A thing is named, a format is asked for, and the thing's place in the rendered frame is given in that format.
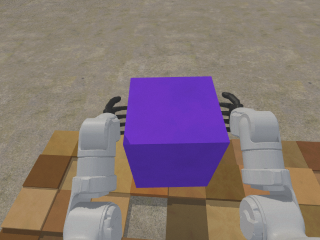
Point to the left robot forearm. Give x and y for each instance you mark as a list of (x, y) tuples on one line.
[(95, 175)]

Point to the robot right hand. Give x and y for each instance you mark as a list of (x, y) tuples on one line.
[(236, 104)]

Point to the robot right upper arm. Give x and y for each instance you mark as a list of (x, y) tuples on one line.
[(271, 217)]

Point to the robot left upper arm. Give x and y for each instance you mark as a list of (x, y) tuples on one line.
[(94, 220)]

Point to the robot left hand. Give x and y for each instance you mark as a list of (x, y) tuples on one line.
[(110, 109)]

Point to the carton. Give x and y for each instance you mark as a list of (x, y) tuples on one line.
[(175, 134)]

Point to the right robot forearm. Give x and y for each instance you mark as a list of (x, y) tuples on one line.
[(261, 147)]

